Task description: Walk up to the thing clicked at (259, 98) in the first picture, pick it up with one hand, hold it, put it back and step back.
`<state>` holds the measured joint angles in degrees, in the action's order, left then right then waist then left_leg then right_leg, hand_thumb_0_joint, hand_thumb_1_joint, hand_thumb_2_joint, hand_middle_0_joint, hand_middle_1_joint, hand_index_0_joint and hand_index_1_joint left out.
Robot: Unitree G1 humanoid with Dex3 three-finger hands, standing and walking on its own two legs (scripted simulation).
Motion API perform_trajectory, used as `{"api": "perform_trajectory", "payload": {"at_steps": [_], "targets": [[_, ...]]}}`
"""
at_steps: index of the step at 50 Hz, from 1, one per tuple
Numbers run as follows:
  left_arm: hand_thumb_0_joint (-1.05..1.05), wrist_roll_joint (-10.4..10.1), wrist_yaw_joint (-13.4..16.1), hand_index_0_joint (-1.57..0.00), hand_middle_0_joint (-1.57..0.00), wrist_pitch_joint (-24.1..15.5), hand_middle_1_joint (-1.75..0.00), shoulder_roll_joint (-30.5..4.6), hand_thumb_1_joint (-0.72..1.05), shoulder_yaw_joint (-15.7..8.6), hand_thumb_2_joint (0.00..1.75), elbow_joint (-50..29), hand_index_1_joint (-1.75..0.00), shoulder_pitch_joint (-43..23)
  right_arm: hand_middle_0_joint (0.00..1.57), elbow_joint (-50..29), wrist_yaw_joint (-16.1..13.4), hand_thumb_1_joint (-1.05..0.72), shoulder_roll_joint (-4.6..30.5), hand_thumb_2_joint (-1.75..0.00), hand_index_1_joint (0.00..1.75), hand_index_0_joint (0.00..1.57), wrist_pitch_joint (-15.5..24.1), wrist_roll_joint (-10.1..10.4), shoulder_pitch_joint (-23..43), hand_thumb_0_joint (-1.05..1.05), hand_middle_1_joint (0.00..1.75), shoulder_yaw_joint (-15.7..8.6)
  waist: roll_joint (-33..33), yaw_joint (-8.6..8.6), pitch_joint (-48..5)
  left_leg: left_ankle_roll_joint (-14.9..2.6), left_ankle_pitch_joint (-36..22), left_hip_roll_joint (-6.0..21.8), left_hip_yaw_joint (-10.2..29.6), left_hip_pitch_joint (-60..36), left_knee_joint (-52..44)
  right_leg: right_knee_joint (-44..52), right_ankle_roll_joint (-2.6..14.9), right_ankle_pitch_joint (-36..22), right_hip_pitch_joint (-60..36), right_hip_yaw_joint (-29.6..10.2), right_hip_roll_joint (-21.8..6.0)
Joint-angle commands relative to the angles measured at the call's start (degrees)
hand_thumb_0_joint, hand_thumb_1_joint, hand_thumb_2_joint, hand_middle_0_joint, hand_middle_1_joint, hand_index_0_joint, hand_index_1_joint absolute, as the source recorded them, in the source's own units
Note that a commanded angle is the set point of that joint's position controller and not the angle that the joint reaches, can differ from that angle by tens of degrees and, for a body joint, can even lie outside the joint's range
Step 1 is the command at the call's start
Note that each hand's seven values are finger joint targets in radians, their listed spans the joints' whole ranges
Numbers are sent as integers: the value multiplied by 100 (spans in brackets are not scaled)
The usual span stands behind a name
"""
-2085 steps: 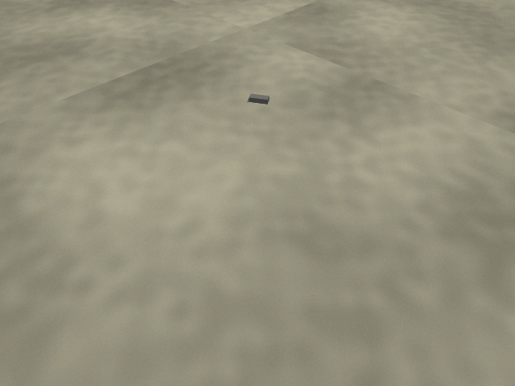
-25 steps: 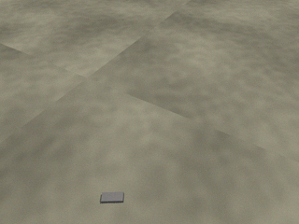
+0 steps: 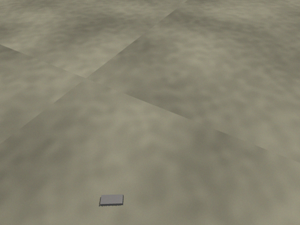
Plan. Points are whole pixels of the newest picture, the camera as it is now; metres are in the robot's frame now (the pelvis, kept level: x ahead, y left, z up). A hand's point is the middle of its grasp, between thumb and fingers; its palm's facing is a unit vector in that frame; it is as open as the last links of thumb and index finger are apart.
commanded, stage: stand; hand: left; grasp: from above
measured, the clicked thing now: (112, 200) +0.42 +0.27 -0.77
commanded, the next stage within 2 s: step back in 0.02 s
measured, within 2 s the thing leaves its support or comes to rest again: neither
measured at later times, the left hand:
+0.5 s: hand out of the picture +0.08 +0.31 -0.18, palm faces -0.07 -0.93 -0.35, open 7.3 cm
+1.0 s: hand out of the picture -0.04 +0.29 -0.15, palm faces -0.06 -0.91 -0.40, open 7.4 cm
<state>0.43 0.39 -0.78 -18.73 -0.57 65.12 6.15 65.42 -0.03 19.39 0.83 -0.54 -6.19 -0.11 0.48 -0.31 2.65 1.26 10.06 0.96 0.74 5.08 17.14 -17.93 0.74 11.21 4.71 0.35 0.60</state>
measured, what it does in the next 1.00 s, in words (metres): walks backwards: right foot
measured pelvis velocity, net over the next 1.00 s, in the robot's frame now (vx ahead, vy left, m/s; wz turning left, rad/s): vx -0.17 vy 0.04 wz -0.07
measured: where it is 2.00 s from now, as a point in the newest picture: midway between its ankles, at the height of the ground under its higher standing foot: outside the picture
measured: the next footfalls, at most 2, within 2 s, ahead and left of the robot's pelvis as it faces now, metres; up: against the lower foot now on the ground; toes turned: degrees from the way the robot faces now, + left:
right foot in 0.76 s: -0.10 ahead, -0.08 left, +0.00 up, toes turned -2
left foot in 1.12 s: -0.19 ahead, +0.15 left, +0.00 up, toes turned -4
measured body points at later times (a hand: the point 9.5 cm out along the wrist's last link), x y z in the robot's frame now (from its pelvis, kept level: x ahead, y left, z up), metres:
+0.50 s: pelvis -0.06 +0.05 -0.01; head +0.02 +0.08 +0.43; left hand +0.08 +0.36 -0.15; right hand +0.00 -0.26 -0.12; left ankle -0.05 +0.14 -0.75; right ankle -0.09 -0.09 -0.67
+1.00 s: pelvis -0.17 +0.04 -0.02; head -0.12 +0.02 +0.43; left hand -0.04 +0.34 -0.12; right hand -0.10 -0.29 -0.14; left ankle -0.20 +0.17 -0.68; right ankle -0.14 -0.08 -0.75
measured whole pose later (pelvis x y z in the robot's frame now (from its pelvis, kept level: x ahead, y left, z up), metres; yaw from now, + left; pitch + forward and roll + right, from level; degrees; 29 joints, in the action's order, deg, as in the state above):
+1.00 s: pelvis -0.17 +0.04 -0.02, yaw -4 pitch -2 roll +1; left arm 1.7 0.6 2.3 -19.8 -3.6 45.9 8.7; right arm 51.0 -0.9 23.6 -2.2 0.7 -9.1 -2.1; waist 1.0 0.4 8.4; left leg 1.7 29.8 -6.1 6.5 22.8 61.1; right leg -33.0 1.2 14.4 17.1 -1.7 0.1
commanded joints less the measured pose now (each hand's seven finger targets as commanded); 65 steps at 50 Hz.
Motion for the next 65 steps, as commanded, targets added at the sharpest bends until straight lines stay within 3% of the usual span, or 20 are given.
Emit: {"api": "perform_trajectory", "payload": {"at_steps": [1, 6, 10, 13, 15, 18, 22, 30, 34, 38, 40, 41, 44, 50, 55, 56, 57, 58, 61, 65], "targets": [[0, -87, 97, -20, -20, -54, -30, -1691, 90, -490, 90, -457, -30, -161, 20, -429, -86, -90, 1414, -90, 30, 20, -18, -9, 397, 0, 30, -324, -163, 53, 309, -305, -1584, 530, 486, 369, 467, -160, 78, -2067, 521, -686, -703], [0, -56, 130, -20, -20, 10, -30, -1799, 90, -593, 90, -970, -30, -208, 20, -763, -61, -90, 1237, -90, 30, 20, -170, 63, 75, 0, 30, -381, -566, -26, -713, -253, -775, -18, 43, 559, 1882, -394, 858, -2948, 203, -1254, -1380], [0, 97, 167, -20, -20, 67, -30, -1831, 90, -618, 90, -1433, -30, -512, 20, -1016, -32, -90, 1189, -90, 30, 20, -304, 18, -227, 0, 30, -471, -1044, -63, -520, -375, 2219, -273, 361, 1079, 3485, -563, 1496, -2985, 797, -1556, -2014], [0, 132, 170, -20, -20, 128, -30, -1683, 90, -552, 90, -1583, -30, -569, 20, -1124, -25, -90, 1197, -90, 30, 20, -225, 22, -350, 0, 30, -483, -950, -70, -607, -344, 1389, -186, 145, 1165, 2266, -1115, 1027, -2828, 384, -1163, -1468], [0, 36, 125, -20, -20, 229, -30, -1660, 90, -529, 90, -1713, -30, -531, 20, -1123, -48, -90, 1266, -90, 30, 20, -138, -93, -541, 0, 30, -523, -415, -172, -627, -338, -938, 18, 133, 596, 663, -1791, 540, -2166, 524, -828, -986], [0, 21, 202, -20, -20, 348, -30, -1305, 90, -482, 90, -1835, -30, -289, 20, -1336, -74, -90, 2189, -90, 30, 20, -72, -132, -542, 0, 30, -767, 1039, -227, -686, -1378, -3937, 1983, 2301, -30, 518, -3952, 52, 2789, 2025, -1023, 627], [0, -38, 198, -20, -20, 364, -30, -1395, 90, -520, 90, -1696, -30, 181, 20, -1619, -213, -90, 1606, -90, 30, 20, -54, -108, 145, 0, 30, -626, 834, 191, -590, -1191, -3770, 1278, 1185, -369, 895, -5099, 21, 1829, 2478, -1243, 532], [0, 30, 133, -20, -20, 302, -30, -1325, 90, -618, 90, -2075, -30, 117, 20, -1810, -250, -90, 1626, -90, 30, 20, -85, -56, -434, 0, 30, -681, 646, -235, -572, -1583, -3438, 1534, 1233, -691, 1103, -3824, -231, 1868, 2247, -863, 278], [0, 61, 71, -20, -20, 249, -30, -1269, 90, -646, 90, -2033, -30, 396, 20, -1936, -188, -90, 1691, -90, 30, 20, -126, -69, -276, 0, 30, -671, 853, -158, -790, -1339, -2370, 1284, 1085, -280, 1194, -2381, -100, 1519, 1494, -388, 120], [0, 174, 65, -20, -20, 161, -30, -1420, 90, -736, 90, -1800, -30, 965, 20, -2022, -128, -90, 1583, -90, 30, 20, -196, 36, 41, 0, 30, -597, 361, 180, -821, -796, -982, 1039, 973, 1088, 1621, -780, 224, -213, 194, -672, -174], [0, 126, 26, -20, -20, 150, -30, -2204, 90, -899, 90, -2033, -30, 523, 20, -2059, -161, -90, 1238, -90, 30, 20, -233, 95, 254, 0, 30, -536, -1564, 304, -295, -156, 2250, -649, 66, 1873, 3723, -37, 1597, -1218, 1050, -2924, -2093], [0, 185, 36, -20, -20, 101, -30, -2143, 90, -879, 90, -2257, -30, 258, 20, -1983, -176, -90, 1367, -90, 30, 20, -272, 41, 150, 0, 30, -576, -1328, 226, -41, -116, 2675, -599, 581, 1728, 4706, -21, 1802, -1455, 1575, -3201, -2321], [0, 118, 115, -20, -20, 124, -30, -1629, 90, -754, 90, -2378, -30, -292, 20, -1765, -168, -90, 1351, -90, 30, 20, -263, 121, -376, 0, 30, -533, -768, -120, 96, -95, 1911, -847, 827, 1986, 5194, -458, 1174, -2007, 1306, -1524, -1335], [0, 161, 143, -20, -20, 180, -30, -1543, 90, -743, 90, -2512, -30, 324, 20, -1900, -195, -90, 1347, -90, 30, 20, -183, 52, -367, 0, 30, -467, -1066, 311, -486, 71, 2150, -507, 417, 2181, 3563, -916, 1282, -2437, -255, -1498, -1467], [0, 66, 74, -20, -20, 313, -30, -1645, 90, -668, 90, -2619, -30, 104, 20, -1704, -118, -90, 1274, -90, 30, 20, -97, -70, -973, 0, 30, -575, -839, -62, -682, -207, 145, -277, -42, 607, 557, -1541, 707, -1582, 479, -1176, -1116], [0, 57, 51, -20, -20, 341, -30, -1469, 90, -609, 90, -2634, -30, 198, 20, -1736, -109, -90, 1516, -90, 30, 20, -78, -154, -931, 0, 30, -652, -232, -16, -615, -409, 23, 335, 834, 216, 407, -1855, 398, -531, 1266, -988, -763], [0, 32, 60, -20, -20, 309, -30, -1276, 90, -566, 90, -2743, -30, 66, 20, -1872, -66, -90, 2201, -90, 30, 20, -83, -192, -631, 0, 30, -779, 1349, -68, -443, -1113, -619, 1703, 2634, 231, 44, -2858, 55, 1448, 2347, -272, 291], [0, 101, 157, -20, -20, 310, -30, -1530, 90, -724, 90, -2726, -30, -396, 20, -1967, -61, -90, 2443, -90, 30, 20, -83, -162, -516, 0, 30, -839, 1370, -386, -250, -1849, -1066, 2322, 3190, 1253, -82, -4210, -41, 2615, 2005, -801, 410], [0, -31, 159, -20, -20, 352, -30, -1382, 90, -708, 90, -2359, -30, 217, 20, -2011, -162, -90, 1706, -90, 30, 20, -24, -167, 94, 0, 30, -618, 413, 210, -225, -1274, -2305, 1366, 1513, 724, 576, -5464, 78, 1889, 2400, -1347, 623], [0, 52, 124, -20, -20, 331, -30, -1341, 90, -739, 90, -2297, -30, 529, 20, -2059, -197, -90, 1467, -90, 30, 20, -32, -100, -282, 0, 30, -622, 646, 49, -409, -1336, -2835, 1214, 1220, -190, 920, -5336, -211, 1694, 2649, -1180, 575]]}}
